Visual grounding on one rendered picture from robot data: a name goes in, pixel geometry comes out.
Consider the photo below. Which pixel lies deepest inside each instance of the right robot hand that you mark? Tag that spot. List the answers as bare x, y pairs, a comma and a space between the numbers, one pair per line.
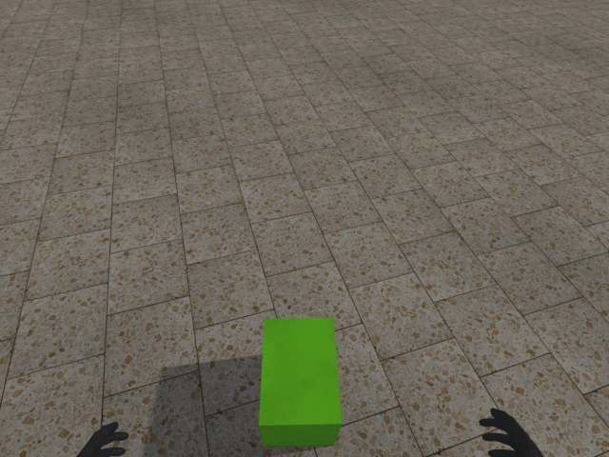
516, 437

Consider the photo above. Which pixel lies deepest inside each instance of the carton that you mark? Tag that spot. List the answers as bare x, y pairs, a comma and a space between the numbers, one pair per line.
300, 403

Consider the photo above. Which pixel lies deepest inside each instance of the left robot hand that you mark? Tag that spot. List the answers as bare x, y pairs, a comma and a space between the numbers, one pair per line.
101, 437

